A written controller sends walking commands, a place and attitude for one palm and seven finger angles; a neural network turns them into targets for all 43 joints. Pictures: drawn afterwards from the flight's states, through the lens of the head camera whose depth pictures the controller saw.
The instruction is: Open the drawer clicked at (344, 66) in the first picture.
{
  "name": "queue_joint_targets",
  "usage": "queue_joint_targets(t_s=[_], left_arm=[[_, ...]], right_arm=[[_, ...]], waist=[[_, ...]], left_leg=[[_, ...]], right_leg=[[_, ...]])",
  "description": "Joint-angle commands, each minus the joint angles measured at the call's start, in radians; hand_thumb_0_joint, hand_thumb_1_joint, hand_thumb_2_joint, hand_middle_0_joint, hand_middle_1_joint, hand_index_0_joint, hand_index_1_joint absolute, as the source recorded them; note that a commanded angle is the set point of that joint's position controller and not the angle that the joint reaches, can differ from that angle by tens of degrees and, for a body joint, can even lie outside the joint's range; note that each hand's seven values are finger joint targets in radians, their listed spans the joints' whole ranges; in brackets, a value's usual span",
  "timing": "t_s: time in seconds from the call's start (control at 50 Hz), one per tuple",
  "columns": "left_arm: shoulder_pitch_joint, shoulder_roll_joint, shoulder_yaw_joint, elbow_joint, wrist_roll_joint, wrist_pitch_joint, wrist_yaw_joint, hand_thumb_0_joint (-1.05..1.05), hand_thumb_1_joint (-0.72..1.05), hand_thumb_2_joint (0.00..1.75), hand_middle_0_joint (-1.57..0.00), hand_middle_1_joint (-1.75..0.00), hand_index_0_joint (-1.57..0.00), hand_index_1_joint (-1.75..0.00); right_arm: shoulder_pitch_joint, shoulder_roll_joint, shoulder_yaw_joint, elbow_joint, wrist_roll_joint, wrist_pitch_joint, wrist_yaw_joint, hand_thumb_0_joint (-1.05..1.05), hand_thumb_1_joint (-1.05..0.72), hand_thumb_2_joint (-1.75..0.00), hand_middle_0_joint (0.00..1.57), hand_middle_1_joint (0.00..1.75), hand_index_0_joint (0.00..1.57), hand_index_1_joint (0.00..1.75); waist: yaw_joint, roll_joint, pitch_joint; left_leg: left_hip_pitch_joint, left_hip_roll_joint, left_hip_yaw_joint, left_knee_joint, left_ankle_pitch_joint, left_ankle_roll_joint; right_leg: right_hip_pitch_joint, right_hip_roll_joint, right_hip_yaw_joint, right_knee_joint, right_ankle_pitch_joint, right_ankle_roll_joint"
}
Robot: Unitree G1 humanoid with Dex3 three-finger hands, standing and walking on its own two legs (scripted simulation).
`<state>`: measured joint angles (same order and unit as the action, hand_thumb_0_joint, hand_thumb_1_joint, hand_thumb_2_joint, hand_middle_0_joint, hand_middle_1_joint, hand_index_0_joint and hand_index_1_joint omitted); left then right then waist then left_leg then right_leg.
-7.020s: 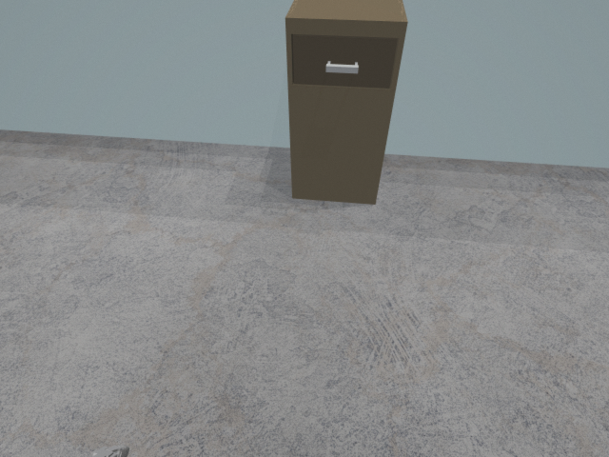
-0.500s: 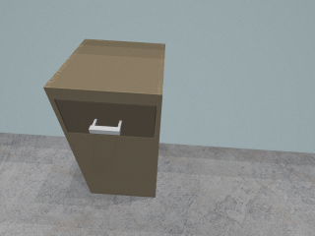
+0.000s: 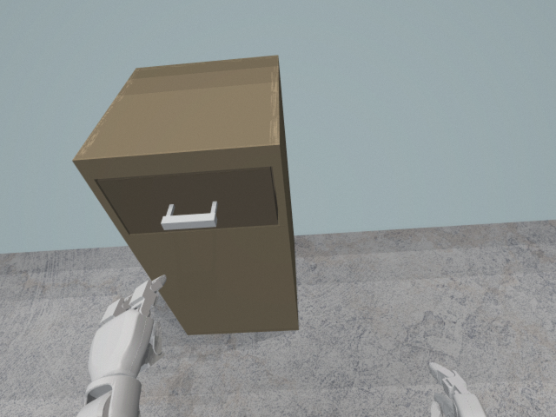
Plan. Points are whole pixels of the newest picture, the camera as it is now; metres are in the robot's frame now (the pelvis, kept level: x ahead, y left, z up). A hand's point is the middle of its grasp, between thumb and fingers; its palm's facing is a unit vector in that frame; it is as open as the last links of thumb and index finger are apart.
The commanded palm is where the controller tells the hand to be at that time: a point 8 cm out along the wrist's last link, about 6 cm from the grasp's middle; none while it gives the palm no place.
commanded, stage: raise the hand with hooked fingers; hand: left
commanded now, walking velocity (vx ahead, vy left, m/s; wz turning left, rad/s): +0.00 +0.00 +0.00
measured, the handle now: (191, 214) +0.55 +0.22 -0.06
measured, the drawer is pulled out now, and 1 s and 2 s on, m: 0.00 0.00 0.00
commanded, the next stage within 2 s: move the hooked fingers above the handle in 1.62 s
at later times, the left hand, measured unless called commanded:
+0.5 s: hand (154, 321) +0.27 +0.20 +0.01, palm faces +0.05 -0.10 -0.99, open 10.7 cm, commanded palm +0.23 +0.21 +0.05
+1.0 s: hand (148, 268) +0.33 +0.21 +0.06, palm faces +0.06 -0.11 -0.99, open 13.4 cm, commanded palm +0.31 +0.22 +0.12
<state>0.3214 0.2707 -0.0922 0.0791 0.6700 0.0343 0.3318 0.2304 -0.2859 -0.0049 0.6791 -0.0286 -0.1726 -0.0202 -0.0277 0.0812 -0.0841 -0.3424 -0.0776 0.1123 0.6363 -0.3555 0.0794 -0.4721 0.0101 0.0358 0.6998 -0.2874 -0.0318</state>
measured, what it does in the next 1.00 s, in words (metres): shifts its weight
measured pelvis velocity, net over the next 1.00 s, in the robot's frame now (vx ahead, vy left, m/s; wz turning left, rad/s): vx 0.05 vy -0.01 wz -0.04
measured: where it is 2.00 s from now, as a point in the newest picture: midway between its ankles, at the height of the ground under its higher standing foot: outside the picture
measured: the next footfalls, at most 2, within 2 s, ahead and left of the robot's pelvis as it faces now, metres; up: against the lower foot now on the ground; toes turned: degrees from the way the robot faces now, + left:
none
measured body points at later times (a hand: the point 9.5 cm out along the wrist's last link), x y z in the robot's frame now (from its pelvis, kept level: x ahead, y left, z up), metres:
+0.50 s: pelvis +0.04 -0.04 -0.01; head +0.08 -0.07 +0.44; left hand +0.26 +0.21 +0.06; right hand +0.28 -0.21 -0.11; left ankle -0.01 +0.07 -0.72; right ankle +0.05 -0.11 -0.72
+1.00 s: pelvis +0.05 -0.01 +0.01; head +0.07 -0.04 +0.46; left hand +0.32 +0.21 +0.11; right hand +0.25 -0.26 -0.09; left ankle -0.01 +0.08 -0.72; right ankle +0.05 -0.11 -0.72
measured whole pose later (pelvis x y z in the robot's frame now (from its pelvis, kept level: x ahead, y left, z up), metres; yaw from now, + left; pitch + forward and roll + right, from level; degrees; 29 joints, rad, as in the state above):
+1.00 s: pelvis +0.05 -0.01 +0.01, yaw -2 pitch +6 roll +0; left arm 0.11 0.40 -0.08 0.01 0.97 0.08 0.23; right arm 0.12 -0.27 -0.03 0.58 0.00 0.12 -0.01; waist 0.06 0.07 -0.09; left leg -0.28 -0.07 -0.01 0.56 -0.38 0.05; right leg -0.40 0.07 0.05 0.61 -0.30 -0.04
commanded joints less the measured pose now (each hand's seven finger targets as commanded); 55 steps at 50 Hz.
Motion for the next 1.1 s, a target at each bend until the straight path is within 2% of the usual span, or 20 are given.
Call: queue_joint_targets(t_s=[0.0,0.04,0.06,0.1,0.14,0.16,0.22,0.24,0.28,0.34,0.4,0.44,0.52,0.58,0.62,0.72,0.82,0.86,0.96,1.08], left_arm=[[0.316,0.029,0.011,0.010,0.265,-0.062,0.038,0.00,0.55,0.75,-0.22,-0.53,-0.22,-0.53],[0.282,0.087,0.068,-0.052,0.331,-0.082,0.067,0.00,0.50,0.73,-0.23,-0.55,-0.23,-0.55],[0.229,0.136,0.112,-0.095,0.364,-0.094,0.089,0.00,0.48,0.72,-0.23,-0.57,-0.23,-0.57],[0.132,0.170,0.139,-0.179,0.417,-0.100,0.137,0.00,0.43,0.70,-0.23,-0.60,-0.23,-0.60],[0.014,0.209,0.154,-0.277,0.451,-0.113,0.183,0.00,0.39,0.68,-0.24,-0.63,-0.24,-0.63],[-0.091,0.252,0.173,-0.350,0.467,-0.122,0.203,0.00,0.36,0.67,-0.24,-0.64,-0.24,-0.64],[-0.184,0.237,0.139,-0.402,0.459,-0.144,0.229,0.00,0.29,0.64,-0.24,-0.69,-0.24,-0.69],[-0.201,0.241,0.135,-0.395,0.456,-0.156,0.227,0.00,0.27,0.63,-0.25,-0.70,-0.25,-0.70],[-0.244,0.215,0.095,-0.368,0.437,-0.172,0.210,0.00,0.22,0.61,-0.25,-0.74,-0.25,-0.74],[-0.180,0.195,0.068,-0.254,0.398,-0.123,0.154,0.00,0.15,0.58,-0.25,-0.78,-0.25,-0.78],[-0.034,0.220,0.098,-0.204,0.341,-0.038,0.066,0.00,0.08,0.55,-0.26,-0.82,-0.26,-0.82],[0.037,0.247,0.124,-0.196,0.314,-0.017,0.015,0.00,0.04,0.53,-0.26,-0.86,-0.26,-0.86],[0.022,0.299,0.180,-0.268,0.324,-0.053,-0.015,0.00,-0.06,0.49,-0.27,-0.92,-0.27,-0.92],[-0.085,0.338,0.217,-0.380,0.356,-0.088,0.020,0.00,-0.13,0.46,-0.27,-0.96,-0.27,-0.96],[-0.099,0.333,0.236,-0.387,0.353,-0.114,0.051,0.00,-0.17,0.44,-0.28,-0.99,-0.28,-0.99],[-0.159,0.312,0.242,-0.292,0.323,-0.104,0.092,0.00,-0.29,0.39,-0.29,-1.07,-0.29,-1.07],[-0.237,0.295,0.162,-0.277,0.297,0.001,0.020,0.00,-0.41,0.34,-0.29,-1.14,-0.29,-1.14],[-0.289,0.291,0.133,-0.287,0.290,0.030,-0.025,0.00,-0.45,0.32,-0.30,-1.17,-0.30,-1.17],[-0.456,0.362,0.151,-0.267,0.318,0.039,-0.096,0.00,-0.50,0.30,-0.30,-1.20,-0.30,-1.20],[-0.629,0.382,0.154,-0.195,0.322,0.027,-0.129,0.00,-0.50,0.30,-0.30,-1.20,-0.30,-1.20]], right_arm=[[-0.240,-0.094,-0.051,-0.307,0.003,0.117,0.052,0.00,-0.90,-0.90,0.20,0.30,0.20,0.30],[-0.284,-0.075,-0.042,-0.352,0.005,0.168,0.066,0.00,-0.90,-0.90,0.20,0.30,0.20,0.30],[-0.291,-0.071,-0.043,-0.355,0.006,0.188,0.069,0.00,-0.90,-0.90,0.20,0.30,0.20,0.30],[-0.291,-0.048,-0.044,-0.367,-0.014,0.218,0.071,0.00,-0.90,-0.90,0.20,0.30,0.20,0.30],[-0.249,-0.035,-0.048,-0.369,-0.029,0.233,0.067,0.00,-0.90,-0.90,0.20,0.30,0.20,0.30],[-0.236,-0.034,-0.052,-0.358,-0.039,0.242,0.061,0.00,-0.90,-0.90,0.20,0.30,0.20,0.30],[-0.229,-0.033,-0.054,-0.346,-0.043,0.235,0.047,0.00,-0.90,-0.90,0.20,0.30,0.20,0.30],[-0.232,-0.038,-0.053,-0.340,-0.046,0.231,0.046,0.00,-0.90,-0.90,0.20,0.30,0.20,0.30],[-0.234,-0.048,-0.049,-0.325,-0.052,0.227,0.050,0.00,-0.90,-0.90,0.20,0.30,0.20,0.30],[-0.232,-0.048,-0.042,-0.314,-0.036,0.229,0.051,0.00,-0.90,-0.90,0.20,0.30,0.20,0.30],[-0.225,-0.045,-0.033,-0.323,-0.007,0.245,0.045,0.00,-0.90,-0.90,0.20,0.30,0.20,0.30],[-0.225,-0.041,-0.016,-0.332,0.007,0.241,0.042,0.00,-0.90,-0.90,0.20,0.30,0.20,0.30],[-0.234,-0.034,-0.002,-0.311,-0.003,0.235,0.040,0.00,-0.90,-0.90,0.20,0.30,0.20,0.30],[-0.239,-0.036,-0.015,-0.303,-0.020,0.235,0.033,0.00,-0.90,-0.90,0.20,0.30,0.20,0.30],[-0.226,-0.030,-0.027,-0.289,-0.021,0.227,0.029,0.00,-0.90,-0.90,0.20,0.30,0.20,0.30],[-0.200,-0.047,-0.062,-0.254,-0.004,0.219,0.027,0.00,-0.90,-0.90,0.20,0.30,0.20,0.30],[-0.220,-0.065,-0.070,-0.254,0.022,0.233,0.024,0.00,-0.90,-0.90,0.20,0.30,0.20,0.30],[-0.233,-0.065,-0.063,-0.263,0.029,0.239,0.019,0.00,-0.90,-0.90,0.20,0.30,0.20,0.30],[-0.235,-0.060,-0.041,-0.263,0.029,0.258,0.004,0.00,-0.90,-0.90,0.20,0.30,0.20,0.30],[-0.226,-0.043,-0.027,-0.255,0.040,0.263,-0.002,0.00,-0.90,-0.90,0.20,0.30,0.20,0.30]], waist=[[0.133,-0.384,0.040],[0.158,-0.280,0.003],[0.169,-0.195,-0.023],[0.170,-0.029,-0.078],[0.151,0.032,-0.204],[0.131,0.030,-0.249],[0.079,0.028,-0.287],[0.065,0.040,-0.258],[0.028,-0.013,-0.188],[0.033,-0.082,-0.182],[0.083,-0.174,-0.229],[0.113,-0.232,-0.240],[0.135,-0.175,-0.223],[0.129,-0.058,-0.259],[0.119,-0.037,-0.286],[0.084,-0.109,-0.264],[0.096,-0.105,-0.291],[0.095,-0.102,-0.259],[0.103,-0.071,-0.169],[0.102,-0.019,-0.156]], left_leg=[[-0.208,0.029,-0.107,-0.090,0.020,-0.073],[-0.205,0.024,-0.097,-0.085,0.041,-0.073],[-0.197,0.022,-0.103,-0.080,0.053,-0.076],[-0.170,0.030,-0.106,-0.054,0.080,-0.071],[-0.097,0.038,-0.126,0.002,0.171,-0.064],[-0.067,0.041,-0.153,0.035,0.180,-0.063],[-0.021,0.035,-0.138,0.124,0.186,-0.060],[-0.028,0.036,-0.140,0.144,0.175,-0.059],[-0.054,0.035,-0.150,0.171,0.128,-0.049],[-0.113,0.029,-0.149,0.127,0.145,-0.036],[-0.140,0.027,-0.132,0.063,0.254,-0.040],[-0.173,0.027,-0.128,0.019,0.292,-0.047],[-0.167,0.025,-0.126,-0.026,0.303,-0.046],[-0.124,0.017,-0.136,-0.024,0.326,-0.040],[-0.097,0.012,-0.139,-0.018,0.325,-0.036],[-0.103,0.012,-0.141,-0.019,0.316,-0.036],[-0.045,0.018,-0.129,-0.070,0.382,-0.039],[-0.011,0.024,-0.131,-0.091,0.399,-0.036],[0.045,0.038,-0.135,-0.148,0.382,-0.038],[0.098,0.044,-0.146,-0.194,0.387,-0.054]], right_leg=[[0.062,0.028,0.101,-0.167,-0.197,-0.062],[0.100,0.018,0.108,-0.139,-0.134,-0.066],[0.113,0.025,0.123,-0.118,-0.114,-0.070],[0.084,0.034,0.134,-0.069,-0.052,-0.082],[0.048,0.039,0.162,-0.021,0.051,-0.087],[0.009,0.035,0.186,-0.007,0.044,-0.081],[-0.104,0.025,0.223,-0.010,0.014,-0.079],[-0.144,0.026,0.211,-0.002,0.004,-0.079],[-0.207,0.023,0.196,-0.013,-0.034,-0.066],[-0.067,0.018,0.136,-0.030,0.081,-0.044],[0.158,0.019,0.136,-0.043,0.313,-0.028],[0.283,0.004,0.151,-0.044,0.454,-0.013],[0.362,-0.017,0.168,-0.048,0.559,-0.008],[0.358,-0.019,0.180,-0.057,0.548,-0.021],[0.352,-0.020,0.176,-0.064,0.550,-0.021],[0.309,-0.012,0.143,-0.072,0.508,-0.014],[0.363,-0.013,0.104,-0.091,0.521,-0.012],[0.357,-0.009,0.092,-0.112,0.482,-0.014],[0.323,0.001,0.058,-0.164,0.332,-0.026],[0.332,0.009,0.020,-0.198,0.270,-0.037]])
